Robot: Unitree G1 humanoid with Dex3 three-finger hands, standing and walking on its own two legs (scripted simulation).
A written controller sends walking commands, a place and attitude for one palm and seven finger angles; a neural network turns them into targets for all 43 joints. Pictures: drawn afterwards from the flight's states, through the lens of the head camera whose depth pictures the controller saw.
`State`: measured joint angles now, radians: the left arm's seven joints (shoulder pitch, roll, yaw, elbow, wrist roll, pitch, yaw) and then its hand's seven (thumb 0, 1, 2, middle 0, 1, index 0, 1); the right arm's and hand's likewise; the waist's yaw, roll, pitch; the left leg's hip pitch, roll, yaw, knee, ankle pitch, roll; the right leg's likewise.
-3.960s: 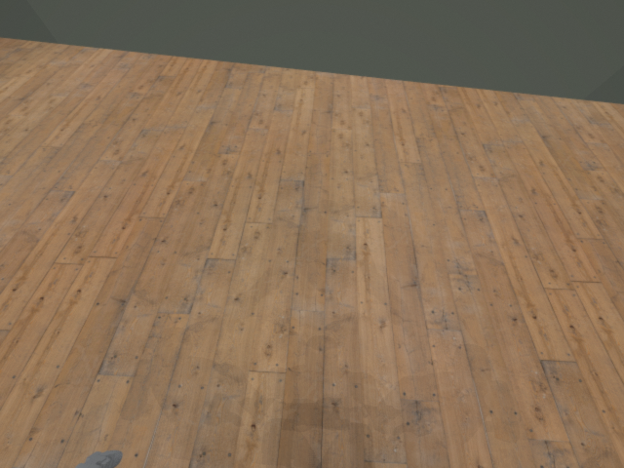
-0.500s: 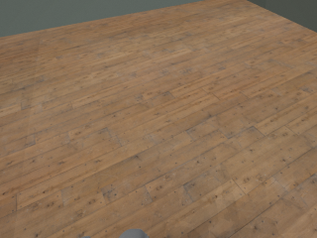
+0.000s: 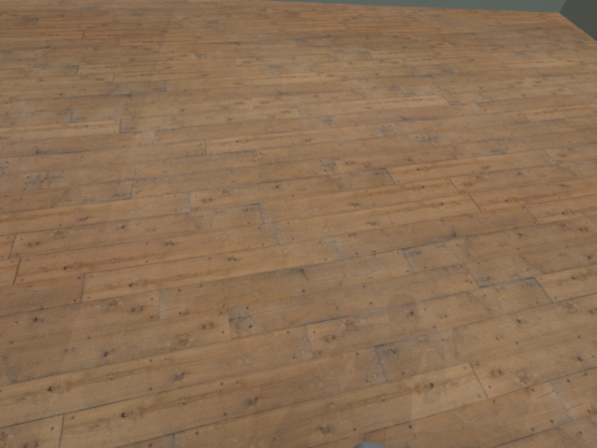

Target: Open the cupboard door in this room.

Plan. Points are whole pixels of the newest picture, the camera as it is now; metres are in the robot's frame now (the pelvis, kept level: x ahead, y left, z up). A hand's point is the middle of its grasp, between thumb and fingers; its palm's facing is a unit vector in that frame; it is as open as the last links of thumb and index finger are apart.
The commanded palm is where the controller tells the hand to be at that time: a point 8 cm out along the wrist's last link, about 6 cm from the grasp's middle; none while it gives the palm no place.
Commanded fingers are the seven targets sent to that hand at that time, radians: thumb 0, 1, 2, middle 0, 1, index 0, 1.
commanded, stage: turn or walk to find it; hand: left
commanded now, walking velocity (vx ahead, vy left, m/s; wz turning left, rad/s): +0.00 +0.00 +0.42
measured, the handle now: out of the picture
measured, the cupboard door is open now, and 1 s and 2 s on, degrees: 0 0 0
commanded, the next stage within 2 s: none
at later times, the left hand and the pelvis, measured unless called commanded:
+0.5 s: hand out of the picture -0.01 +0.18 -0.16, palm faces +0.26 -0.94 -0.24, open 7.4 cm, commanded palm none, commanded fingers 0.00 0.90 0.90 -0.20 -0.30 -0.20 -0.30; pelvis -0.03 -0.02 +0.00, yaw +14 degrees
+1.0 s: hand out of the picture -0.03 +0.22 -0.16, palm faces +0.43 -0.86 -0.27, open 7.4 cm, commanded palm none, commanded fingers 0.00 0.90 0.90 -0.20 -0.30 -0.20 -0.30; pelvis -0.04 -0.01 -0.01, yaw +25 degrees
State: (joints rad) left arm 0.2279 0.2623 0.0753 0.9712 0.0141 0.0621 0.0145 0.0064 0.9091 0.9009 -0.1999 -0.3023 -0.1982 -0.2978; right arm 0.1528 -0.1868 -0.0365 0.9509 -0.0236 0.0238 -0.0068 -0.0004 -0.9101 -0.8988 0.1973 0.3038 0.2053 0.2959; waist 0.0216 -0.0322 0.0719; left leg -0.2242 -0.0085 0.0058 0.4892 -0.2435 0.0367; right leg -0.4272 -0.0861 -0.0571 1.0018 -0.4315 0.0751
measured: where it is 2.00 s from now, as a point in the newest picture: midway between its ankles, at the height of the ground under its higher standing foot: outside the picture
